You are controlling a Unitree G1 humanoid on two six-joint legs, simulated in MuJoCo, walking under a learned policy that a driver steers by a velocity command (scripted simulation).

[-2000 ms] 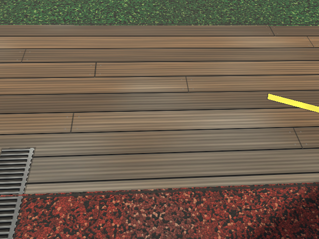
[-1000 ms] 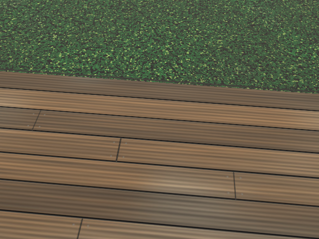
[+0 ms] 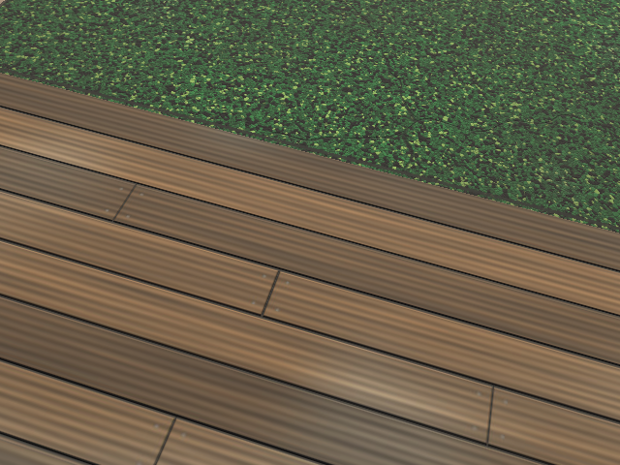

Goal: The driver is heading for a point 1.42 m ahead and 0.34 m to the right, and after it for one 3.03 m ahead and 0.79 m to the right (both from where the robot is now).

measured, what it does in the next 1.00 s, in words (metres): walks ahead, turning right: right foot, then left foot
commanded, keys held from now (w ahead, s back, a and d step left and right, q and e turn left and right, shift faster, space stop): w+e+shift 0.52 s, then w+shift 0.02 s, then w+q+shift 0.46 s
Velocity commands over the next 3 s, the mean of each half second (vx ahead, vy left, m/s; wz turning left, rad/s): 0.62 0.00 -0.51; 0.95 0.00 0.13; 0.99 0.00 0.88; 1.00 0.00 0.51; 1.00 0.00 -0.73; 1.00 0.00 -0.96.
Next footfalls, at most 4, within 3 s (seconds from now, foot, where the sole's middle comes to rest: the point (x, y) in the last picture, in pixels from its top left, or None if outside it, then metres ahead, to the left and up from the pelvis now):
0.52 right None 0.33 -0.27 -0.78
0.98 left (460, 324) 0.77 -0.38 -0.78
1.40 right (527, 210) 1.13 -0.62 -0.78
1.84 left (396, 127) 1.44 -0.27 -0.78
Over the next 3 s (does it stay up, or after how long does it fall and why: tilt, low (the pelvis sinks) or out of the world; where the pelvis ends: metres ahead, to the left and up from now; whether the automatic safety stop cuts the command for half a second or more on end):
stays up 2.34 -0.16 -0.01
